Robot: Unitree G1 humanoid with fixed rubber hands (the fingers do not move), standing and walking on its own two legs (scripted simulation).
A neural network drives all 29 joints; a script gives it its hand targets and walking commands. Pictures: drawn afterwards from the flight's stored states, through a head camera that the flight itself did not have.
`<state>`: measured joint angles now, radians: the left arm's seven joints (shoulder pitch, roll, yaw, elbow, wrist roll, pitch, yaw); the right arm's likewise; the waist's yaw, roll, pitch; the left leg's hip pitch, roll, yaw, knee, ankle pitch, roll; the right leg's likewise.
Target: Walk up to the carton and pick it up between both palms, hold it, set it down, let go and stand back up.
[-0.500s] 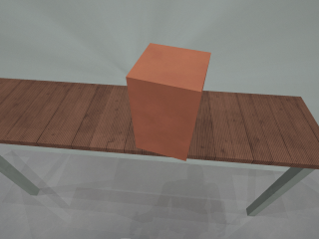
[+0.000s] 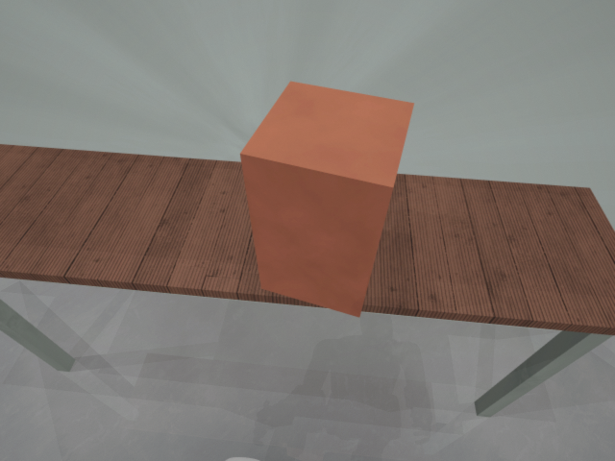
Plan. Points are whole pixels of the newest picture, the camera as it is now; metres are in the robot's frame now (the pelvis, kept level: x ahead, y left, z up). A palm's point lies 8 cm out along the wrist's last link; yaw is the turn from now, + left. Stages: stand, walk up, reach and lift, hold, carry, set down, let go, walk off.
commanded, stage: stand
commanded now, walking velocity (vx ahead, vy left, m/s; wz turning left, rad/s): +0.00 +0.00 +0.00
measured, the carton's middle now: (327, 208) +0.45 -0.02 +0.05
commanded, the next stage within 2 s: none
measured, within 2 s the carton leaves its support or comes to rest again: neither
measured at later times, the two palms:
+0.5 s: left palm out of the picture -0.01 +0.26 -0.13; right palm out of the picture +0.01 -0.22 -0.14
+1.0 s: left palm out of the picture -0.02 +0.25 -0.13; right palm out of the picture +0.01 -0.21 -0.14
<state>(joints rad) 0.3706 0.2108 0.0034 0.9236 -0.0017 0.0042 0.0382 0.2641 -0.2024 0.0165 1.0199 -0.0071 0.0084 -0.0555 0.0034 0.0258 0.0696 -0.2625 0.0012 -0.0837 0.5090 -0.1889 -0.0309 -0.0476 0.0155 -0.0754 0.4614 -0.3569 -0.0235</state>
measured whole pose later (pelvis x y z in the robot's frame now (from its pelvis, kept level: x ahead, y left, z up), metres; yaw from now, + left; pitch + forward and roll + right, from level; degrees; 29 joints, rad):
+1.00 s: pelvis +0.00 +0.02 +0.00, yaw +0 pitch -3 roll +0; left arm 0.38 0.19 -0.01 1.02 0.00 0.00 0.05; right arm 0.27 -0.18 0.02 1.10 0.00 0.00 -0.05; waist 0.00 0.02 0.05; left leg -0.25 -0.03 -0.07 0.48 -0.18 -0.01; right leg -0.04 -0.02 -0.06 0.44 -0.35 0.00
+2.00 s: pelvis +0.01 +0.02 +0.00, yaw +0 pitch -2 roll +0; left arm 0.37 0.17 -0.01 1.06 0.00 -0.01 0.05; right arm 0.27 -0.18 0.03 1.12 0.00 -0.01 -0.06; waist 0.00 0.02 0.04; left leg -0.26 -0.03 -0.07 0.48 -0.18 -0.01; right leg -0.04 -0.01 -0.06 0.43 -0.35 0.00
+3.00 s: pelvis +0.01 +0.02 +0.00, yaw -1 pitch -2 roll +0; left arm 0.37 0.16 0.00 1.07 0.00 -0.01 0.05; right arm 0.28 -0.16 0.02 1.12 0.00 -0.01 -0.06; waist 0.00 0.01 0.04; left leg -0.26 -0.03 -0.06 0.48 -0.18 0.00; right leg -0.06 -0.02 -0.05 0.44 -0.35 0.01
